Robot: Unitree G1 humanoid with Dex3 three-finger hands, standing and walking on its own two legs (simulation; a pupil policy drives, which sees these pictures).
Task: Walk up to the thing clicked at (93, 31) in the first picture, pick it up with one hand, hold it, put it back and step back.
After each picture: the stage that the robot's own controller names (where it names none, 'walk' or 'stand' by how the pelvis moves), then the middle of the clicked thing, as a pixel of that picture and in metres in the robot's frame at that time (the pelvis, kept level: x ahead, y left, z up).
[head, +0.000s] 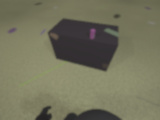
stand; (92, 34) +1.06 +0.01 -0.10
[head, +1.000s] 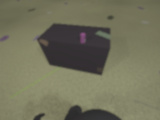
walk; (82, 38) +0.95 +0.18 -0.08
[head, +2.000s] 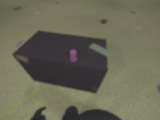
walk; (73, 56) +0.60 +0.21 -0.08
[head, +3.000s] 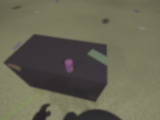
stand; (69, 66) +0.47 +0.21 -0.09
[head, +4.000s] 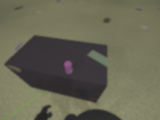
stand; (68, 67) +0.45 +0.21 -0.10
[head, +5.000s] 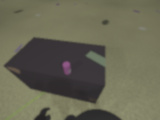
stand; (67, 68) +0.46 +0.23 -0.10
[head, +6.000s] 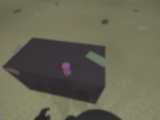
stand; (66, 69) +0.45 +0.23 -0.10
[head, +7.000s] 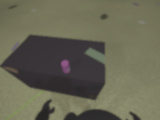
rise first; (65, 66) +0.45 +0.24 -0.10
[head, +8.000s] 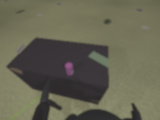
rise first; (69, 69) +0.44 +0.22 -0.10
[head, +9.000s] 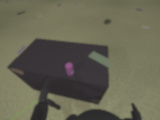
go down; (69, 69) +0.44 +0.22 -0.10
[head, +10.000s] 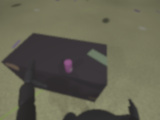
go down; (68, 66) +0.46 +0.21 -0.09
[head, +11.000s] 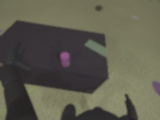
go down; (65, 60) +0.46 +0.19 -0.04
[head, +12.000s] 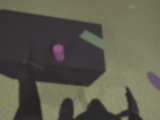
close in; (59, 53) +0.48 +0.21 -0.01
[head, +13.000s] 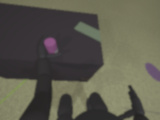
close; (51, 47) +0.49 +0.22 +0.02
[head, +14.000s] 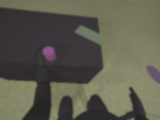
lift; (50, 56) +0.44 +0.23 +0.01
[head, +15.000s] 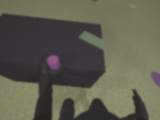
lift; (54, 64) +0.38 +0.22 +0.02
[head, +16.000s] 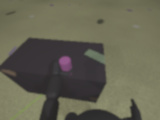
lift; (66, 66) +0.33 +0.16 +0.12
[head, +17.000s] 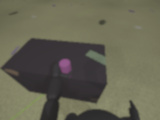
hold; (66, 68) +0.33 +0.17 +0.10
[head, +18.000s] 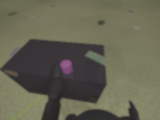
hold; (67, 69) +0.33 +0.16 +0.09
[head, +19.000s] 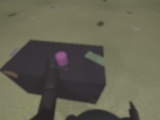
crouch; (62, 61) +0.37 +0.20 +0.12
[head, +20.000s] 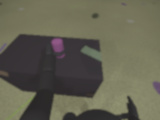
lower; (58, 48) +0.46 +0.21 +0.13
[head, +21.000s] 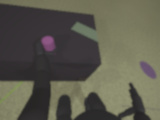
lower; (49, 46) +0.50 +0.21 +0.03
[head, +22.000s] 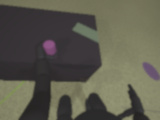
lower; (51, 50) +0.48 +0.21 +0.02
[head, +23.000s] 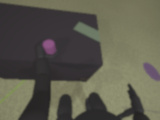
lower; (50, 49) +0.48 +0.22 +0.02
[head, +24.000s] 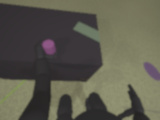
lower; (50, 49) +0.48 +0.22 +0.02
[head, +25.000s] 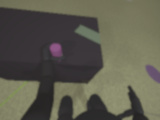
open; (56, 52) +0.47 +0.19 +0.01
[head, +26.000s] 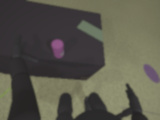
sink last; (58, 49) +0.47 +0.19 +0.01
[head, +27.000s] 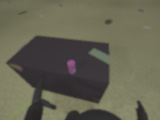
sink last; (71, 67) +0.45 +0.20 -0.05
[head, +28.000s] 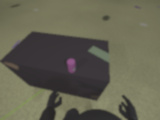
stand; (71, 65) +0.44 +0.18 -0.05
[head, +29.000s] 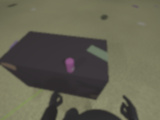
stand; (70, 65) +0.44 +0.19 -0.04
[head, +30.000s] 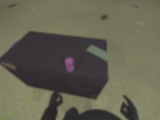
stand; (69, 65) +0.45 +0.19 -0.04
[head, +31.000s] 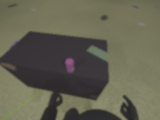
stand; (70, 65) +0.44 +0.19 -0.04
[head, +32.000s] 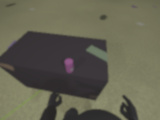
stand; (69, 65) +0.44 +0.19 -0.04
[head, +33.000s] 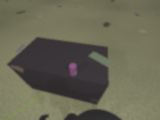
stand; (73, 69) +0.45 +0.17 -0.09
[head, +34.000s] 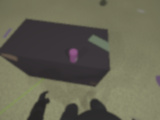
walk; (73, 56) +0.51 +0.15 -0.08
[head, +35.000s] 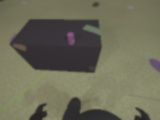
walk; (71, 38) +0.75 +0.25 -0.06
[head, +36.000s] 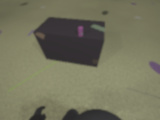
stand; (80, 31) +1.04 +0.20 -0.08
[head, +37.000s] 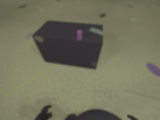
stand; (79, 35) +1.02 +0.21 -0.10
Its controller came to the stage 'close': yes
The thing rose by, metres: 0.21
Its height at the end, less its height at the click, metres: +0.00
